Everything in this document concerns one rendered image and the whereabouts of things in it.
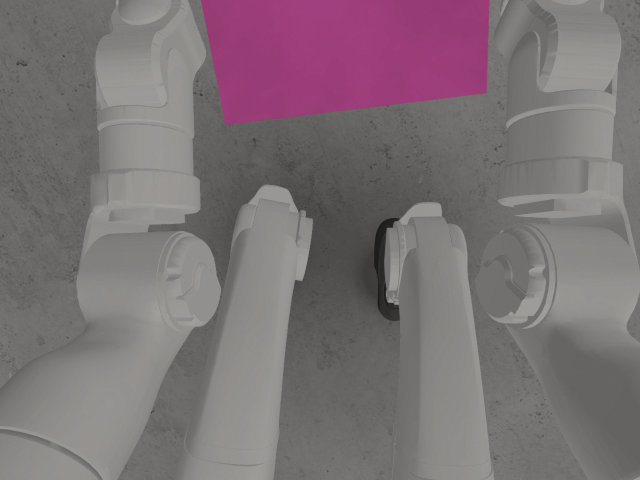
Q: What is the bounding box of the right robot upper arm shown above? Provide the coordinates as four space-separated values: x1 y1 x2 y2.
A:
475 223 640 480

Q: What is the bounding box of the right robot foot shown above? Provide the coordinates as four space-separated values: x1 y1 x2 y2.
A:
374 218 400 321

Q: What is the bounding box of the right robot forearm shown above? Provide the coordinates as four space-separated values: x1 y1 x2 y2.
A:
494 0 640 293

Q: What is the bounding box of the left robot upper arm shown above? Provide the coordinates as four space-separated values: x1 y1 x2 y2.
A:
0 231 221 480

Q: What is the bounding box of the left robot forearm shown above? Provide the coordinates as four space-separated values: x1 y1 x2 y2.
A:
76 0 206 311

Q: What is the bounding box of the carton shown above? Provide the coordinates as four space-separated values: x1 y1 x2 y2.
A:
201 0 490 125

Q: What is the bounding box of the right robot thigh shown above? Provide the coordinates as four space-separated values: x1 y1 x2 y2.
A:
384 216 494 480

